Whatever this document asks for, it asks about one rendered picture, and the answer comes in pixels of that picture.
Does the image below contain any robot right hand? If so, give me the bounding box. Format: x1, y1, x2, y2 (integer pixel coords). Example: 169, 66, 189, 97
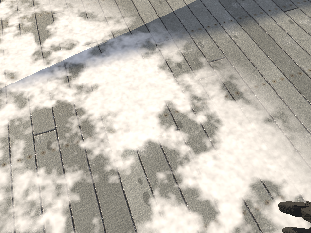
278, 201, 311, 233

